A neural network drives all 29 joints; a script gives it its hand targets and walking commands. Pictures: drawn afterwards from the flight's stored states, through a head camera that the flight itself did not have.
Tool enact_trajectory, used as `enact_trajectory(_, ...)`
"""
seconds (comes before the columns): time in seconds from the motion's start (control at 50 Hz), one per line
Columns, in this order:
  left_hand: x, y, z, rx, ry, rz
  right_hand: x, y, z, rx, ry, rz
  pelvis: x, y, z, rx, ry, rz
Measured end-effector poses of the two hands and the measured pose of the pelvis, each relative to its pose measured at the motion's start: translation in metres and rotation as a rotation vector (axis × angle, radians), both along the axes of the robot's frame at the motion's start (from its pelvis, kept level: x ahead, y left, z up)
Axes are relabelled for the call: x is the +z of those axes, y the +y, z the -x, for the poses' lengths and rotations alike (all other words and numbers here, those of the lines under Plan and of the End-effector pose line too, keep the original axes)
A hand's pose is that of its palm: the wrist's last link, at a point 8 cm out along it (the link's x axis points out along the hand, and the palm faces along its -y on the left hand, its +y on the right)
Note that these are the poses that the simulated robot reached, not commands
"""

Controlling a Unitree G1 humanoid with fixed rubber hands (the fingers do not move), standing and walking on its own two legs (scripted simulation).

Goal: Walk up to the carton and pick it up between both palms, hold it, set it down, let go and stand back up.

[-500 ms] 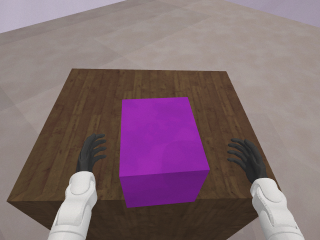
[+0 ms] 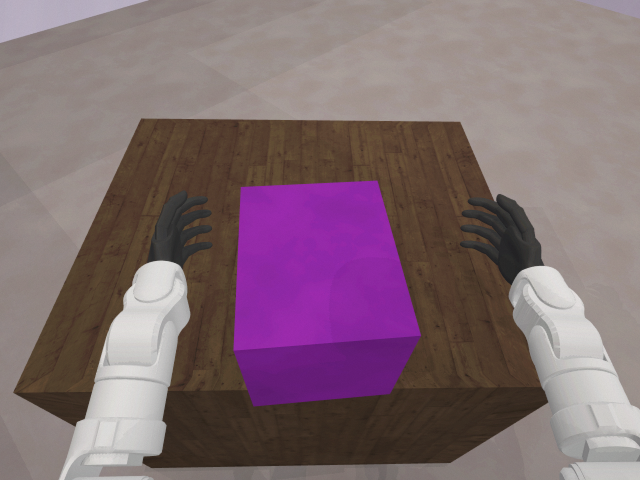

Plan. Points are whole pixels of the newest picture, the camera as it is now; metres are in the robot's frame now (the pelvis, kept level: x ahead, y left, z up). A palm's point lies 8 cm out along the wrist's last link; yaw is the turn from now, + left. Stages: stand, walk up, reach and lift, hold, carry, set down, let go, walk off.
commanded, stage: reach and lift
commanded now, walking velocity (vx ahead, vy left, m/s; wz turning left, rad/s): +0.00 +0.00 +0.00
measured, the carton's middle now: (316, 291) +0.39 +0.02 -0.03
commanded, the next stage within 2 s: none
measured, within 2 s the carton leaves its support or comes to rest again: neither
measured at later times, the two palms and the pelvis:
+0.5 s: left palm (171, 199) +0.40 +0.20 +0.14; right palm (506, 190) +0.45 -0.21 +0.14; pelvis +0.00 -0.01 +0.00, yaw +2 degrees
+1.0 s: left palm (194, 267) +0.39 +0.19 +0.03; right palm (445, 254) +0.44 -0.16 +0.02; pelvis -0.01 +0.00 -0.02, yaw +4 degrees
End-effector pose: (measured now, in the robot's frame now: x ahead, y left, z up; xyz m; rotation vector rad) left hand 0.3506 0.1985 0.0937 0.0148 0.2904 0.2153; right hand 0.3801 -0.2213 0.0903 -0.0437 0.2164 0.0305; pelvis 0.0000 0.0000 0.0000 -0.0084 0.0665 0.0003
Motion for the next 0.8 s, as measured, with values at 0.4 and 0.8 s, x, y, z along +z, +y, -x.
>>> enact_trajectory(0.4,0.043,0.0,-0.045,-0.001,0.003,0.011,0.046,0.009,-0.059,-0.007,0.013,-0.015,-0.001,-0.006,0.002,0.022,0.066,-0.001)
enact_trajectory(0.8,-0.046,0.007,-0.026,0.02,0.031,-0.017,-0.04,0.049,-0.05,0.006,0.084,0.02,-0.004,-0.006,0.002,0.063,0.125,0.011)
